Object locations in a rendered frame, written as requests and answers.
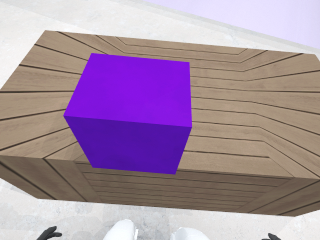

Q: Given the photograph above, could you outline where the carton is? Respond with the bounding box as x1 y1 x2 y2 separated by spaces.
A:
63 53 192 175

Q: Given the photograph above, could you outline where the right robot thigh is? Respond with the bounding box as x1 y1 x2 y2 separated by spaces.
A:
170 227 210 240

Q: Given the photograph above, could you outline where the pedestal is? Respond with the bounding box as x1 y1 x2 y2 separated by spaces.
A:
0 30 320 217

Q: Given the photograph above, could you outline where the robot thigh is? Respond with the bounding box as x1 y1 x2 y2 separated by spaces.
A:
103 220 138 240
170 227 210 240

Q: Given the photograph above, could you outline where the left robot hand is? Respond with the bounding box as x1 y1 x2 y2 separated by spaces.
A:
36 226 62 240

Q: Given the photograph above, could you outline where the left robot thigh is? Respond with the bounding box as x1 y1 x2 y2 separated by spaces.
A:
103 220 138 240

